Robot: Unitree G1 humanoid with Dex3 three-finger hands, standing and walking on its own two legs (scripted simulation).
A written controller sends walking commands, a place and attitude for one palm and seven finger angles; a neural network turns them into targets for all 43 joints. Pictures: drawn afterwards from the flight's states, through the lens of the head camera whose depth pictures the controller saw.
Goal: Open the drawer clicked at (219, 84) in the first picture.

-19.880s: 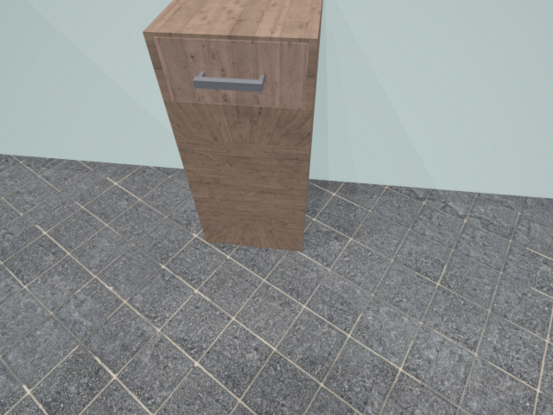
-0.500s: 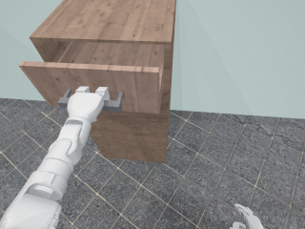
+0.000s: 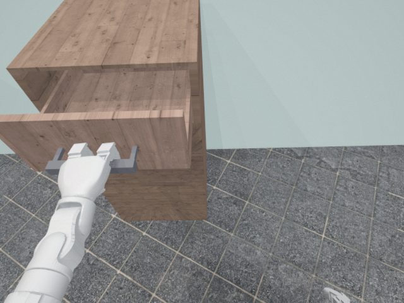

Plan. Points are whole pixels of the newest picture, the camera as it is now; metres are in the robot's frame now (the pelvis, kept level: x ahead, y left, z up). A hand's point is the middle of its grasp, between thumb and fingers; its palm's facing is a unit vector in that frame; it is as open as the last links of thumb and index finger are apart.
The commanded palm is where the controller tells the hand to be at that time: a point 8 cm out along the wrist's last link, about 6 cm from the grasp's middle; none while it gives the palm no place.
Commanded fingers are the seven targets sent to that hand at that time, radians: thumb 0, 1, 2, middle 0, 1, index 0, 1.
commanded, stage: pull the drawer open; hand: left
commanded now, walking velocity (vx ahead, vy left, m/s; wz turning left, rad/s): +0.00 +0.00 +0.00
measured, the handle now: (94, 159) +0.39 +0.24 +0.06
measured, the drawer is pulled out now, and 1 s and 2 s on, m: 0.16 0.22 0.29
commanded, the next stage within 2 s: open the thumb to release the handle in 1.64 s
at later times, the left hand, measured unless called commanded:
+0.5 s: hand (92, 202) +0.30 +0.23 +0.04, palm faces +0.00 -0.02 -1.00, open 5.4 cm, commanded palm +0.29 +0.23 +0.09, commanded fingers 0.00 0.90 0.90 -0.40 -1.35 -0.40 -1.35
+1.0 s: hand (90, 215) +0.28 +0.23 +0.04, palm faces +0.03 -0.07 -1.00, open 5.5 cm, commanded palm +0.22 +0.23 +0.09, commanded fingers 0.00 0.90 0.90 -0.40 -1.35 -0.40 -1.35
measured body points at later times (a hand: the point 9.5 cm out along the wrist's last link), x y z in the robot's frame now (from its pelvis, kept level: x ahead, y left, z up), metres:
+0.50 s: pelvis +0.01 -0.01 +0.00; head +0.05 -0.04 +0.45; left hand +0.30 +0.23 +0.09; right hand +0.24 -0.21 -0.12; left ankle -0.06 +0.11 -0.72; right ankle +0.01 -0.13 -0.72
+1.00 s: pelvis -0.02 -0.02 +0.00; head +0.01 -0.04 +0.45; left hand +0.27 +0.23 +0.09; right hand +0.12 -0.28 -0.12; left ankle -0.06 +0.11 -0.72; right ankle +0.01 -0.13 -0.72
